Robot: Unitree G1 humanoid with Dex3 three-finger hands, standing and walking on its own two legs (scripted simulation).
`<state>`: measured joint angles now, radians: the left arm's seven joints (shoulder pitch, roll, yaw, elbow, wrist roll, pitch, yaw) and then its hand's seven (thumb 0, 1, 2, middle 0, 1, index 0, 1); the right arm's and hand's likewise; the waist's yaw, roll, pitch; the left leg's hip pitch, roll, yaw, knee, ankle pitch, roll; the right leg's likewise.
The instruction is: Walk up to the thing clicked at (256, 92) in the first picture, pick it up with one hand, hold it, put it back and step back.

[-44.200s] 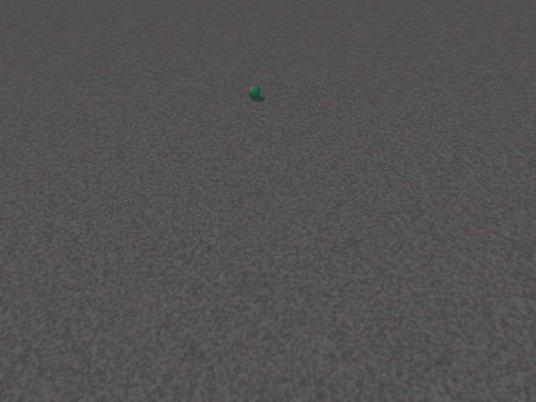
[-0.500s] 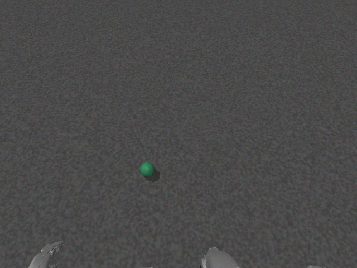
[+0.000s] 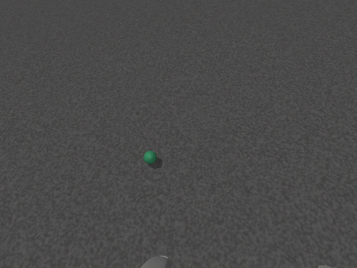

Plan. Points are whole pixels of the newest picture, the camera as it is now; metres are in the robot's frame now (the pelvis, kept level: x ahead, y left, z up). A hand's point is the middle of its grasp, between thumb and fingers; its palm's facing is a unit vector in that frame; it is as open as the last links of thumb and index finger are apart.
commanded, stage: step back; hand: left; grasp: from above
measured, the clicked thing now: (150, 157) +0.81 +0.25 -0.72
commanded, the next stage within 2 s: stand in 1.72 s
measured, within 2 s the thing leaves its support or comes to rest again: neither
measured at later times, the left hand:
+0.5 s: hand out of the picture -0.12 +0.25 -0.15, palm faces -0.03 -0.91 -0.42, open 7.4 cm
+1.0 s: hand out of the picture -0.28 +0.26 -0.14, palm faces +0.09 -0.91 -0.40, open 7.4 cm
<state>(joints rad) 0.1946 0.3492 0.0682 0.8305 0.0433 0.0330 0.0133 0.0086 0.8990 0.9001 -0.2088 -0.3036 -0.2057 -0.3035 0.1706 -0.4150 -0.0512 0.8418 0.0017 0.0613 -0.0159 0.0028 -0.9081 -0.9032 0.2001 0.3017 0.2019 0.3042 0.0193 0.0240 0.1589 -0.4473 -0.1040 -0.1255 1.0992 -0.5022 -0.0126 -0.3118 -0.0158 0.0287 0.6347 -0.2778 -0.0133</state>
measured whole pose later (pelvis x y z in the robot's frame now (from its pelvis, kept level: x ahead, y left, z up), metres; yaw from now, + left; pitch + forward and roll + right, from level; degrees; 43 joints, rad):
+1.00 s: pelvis -0.30 -0.03 +0.00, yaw +4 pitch -4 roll +1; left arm 0.25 0.41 0.08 0.98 0.02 0.01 -0.02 0.01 0.90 0.90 -0.20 -0.30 -0.20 -0.30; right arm 0.21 -0.35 -0.04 0.98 -0.05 0.02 0.03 0.01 -0.90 -0.90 0.20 0.30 0.21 0.30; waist 0.01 -0.02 0.05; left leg -0.21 0.00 -0.01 0.58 -0.32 0.01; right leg -0.33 -0.01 0.02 0.74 -0.43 -0.01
